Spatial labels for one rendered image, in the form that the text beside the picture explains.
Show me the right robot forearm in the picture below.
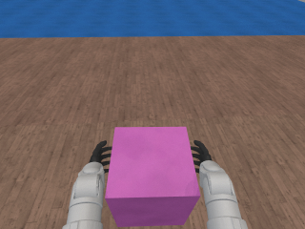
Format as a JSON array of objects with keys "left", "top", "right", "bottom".
[{"left": 199, "top": 160, "right": 248, "bottom": 229}]

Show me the left robot hand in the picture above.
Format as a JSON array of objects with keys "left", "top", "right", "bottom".
[{"left": 89, "top": 140, "right": 112, "bottom": 173}]

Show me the right robot hand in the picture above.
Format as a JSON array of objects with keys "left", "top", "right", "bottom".
[{"left": 191, "top": 140, "right": 212, "bottom": 173}]

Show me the carton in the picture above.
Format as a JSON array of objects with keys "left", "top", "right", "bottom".
[{"left": 105, "top": 127, "right": 201, "bottom": 227}]

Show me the left robot forearm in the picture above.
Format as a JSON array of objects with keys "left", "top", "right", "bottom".
[{"left": 62, "top": 161, "right": 105, "bottom": 229}]

